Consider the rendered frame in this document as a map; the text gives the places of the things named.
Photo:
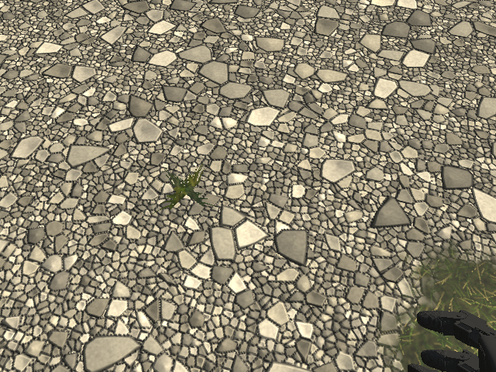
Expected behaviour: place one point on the right robot hand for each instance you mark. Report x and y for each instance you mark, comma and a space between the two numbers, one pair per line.
468, 329

